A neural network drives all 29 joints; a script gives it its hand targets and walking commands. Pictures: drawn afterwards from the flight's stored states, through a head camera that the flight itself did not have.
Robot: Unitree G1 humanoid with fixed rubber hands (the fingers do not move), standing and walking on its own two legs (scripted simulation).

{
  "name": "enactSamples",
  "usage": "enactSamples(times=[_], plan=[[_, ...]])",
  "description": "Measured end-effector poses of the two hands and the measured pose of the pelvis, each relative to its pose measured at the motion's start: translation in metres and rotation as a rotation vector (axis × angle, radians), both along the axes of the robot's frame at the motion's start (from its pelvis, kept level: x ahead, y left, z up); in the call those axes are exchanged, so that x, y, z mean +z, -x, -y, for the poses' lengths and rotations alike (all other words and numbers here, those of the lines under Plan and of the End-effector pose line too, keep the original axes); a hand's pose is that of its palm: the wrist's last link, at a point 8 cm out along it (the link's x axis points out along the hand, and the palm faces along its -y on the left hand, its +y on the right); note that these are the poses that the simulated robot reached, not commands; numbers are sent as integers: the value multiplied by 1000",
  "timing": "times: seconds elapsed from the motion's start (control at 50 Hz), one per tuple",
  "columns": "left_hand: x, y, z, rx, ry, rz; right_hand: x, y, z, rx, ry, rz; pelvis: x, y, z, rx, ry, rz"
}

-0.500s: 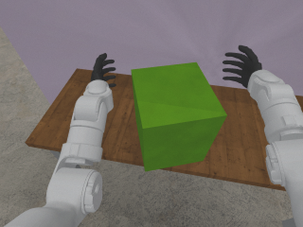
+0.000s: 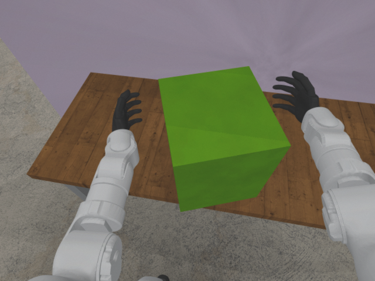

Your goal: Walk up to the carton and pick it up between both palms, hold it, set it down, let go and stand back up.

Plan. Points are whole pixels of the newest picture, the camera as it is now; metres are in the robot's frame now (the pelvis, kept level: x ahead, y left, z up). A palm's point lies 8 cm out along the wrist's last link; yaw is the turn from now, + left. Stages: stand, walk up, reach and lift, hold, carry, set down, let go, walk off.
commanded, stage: reach and lift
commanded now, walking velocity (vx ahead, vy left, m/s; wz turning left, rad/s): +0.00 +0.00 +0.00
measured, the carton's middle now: (212, 144) +0.40 +0.02 +0.02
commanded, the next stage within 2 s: none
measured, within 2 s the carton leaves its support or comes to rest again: neither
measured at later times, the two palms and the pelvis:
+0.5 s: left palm (138, 130) +0.37 +0.18 +0.08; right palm (285, 109) +0.48 -0.12 +0.09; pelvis +0.00 -0.01 +0.00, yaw +0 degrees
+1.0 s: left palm (140, 128) +0.37 +0.17 +0.08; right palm (284, 112) +0.47 -0.12 +0.08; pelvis +0.00 -0.01 +0.00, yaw +0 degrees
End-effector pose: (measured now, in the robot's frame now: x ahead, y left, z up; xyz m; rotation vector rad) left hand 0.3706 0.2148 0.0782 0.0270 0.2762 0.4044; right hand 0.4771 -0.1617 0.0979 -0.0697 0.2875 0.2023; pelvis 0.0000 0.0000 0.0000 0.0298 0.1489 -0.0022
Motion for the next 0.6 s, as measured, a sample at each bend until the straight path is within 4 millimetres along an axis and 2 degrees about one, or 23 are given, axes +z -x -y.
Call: enactSamples(times=[0.1, 0.24, 0.38, 0.6], plan=[[1, -4, 3, -17, 5, 13, 0, -7, -7, 3, -4, 26, 0, -5, 2, -1, -1, -9], [-9, 0, 21, -43, 54, 9, -7, -5, -23, 17, -29, 20, 1, -5, 4, -2, 0, -13], [-2, 1, 35, -38, 54, 41, -12, 0, -38, 11, -53, 6, 0, -5, 6, -4, 1, -12], [-1, 2, 38, -23, 31, 13, -13, 2, -37, -34, -48, -4, 0, -4, 8, -6, 1, -11]])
